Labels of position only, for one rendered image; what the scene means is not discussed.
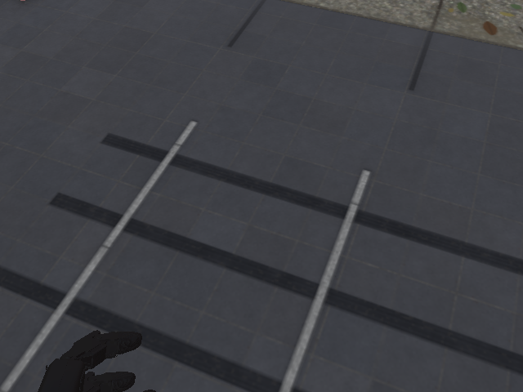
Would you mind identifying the left robot hand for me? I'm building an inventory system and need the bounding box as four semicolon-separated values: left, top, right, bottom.
38;330;156;392

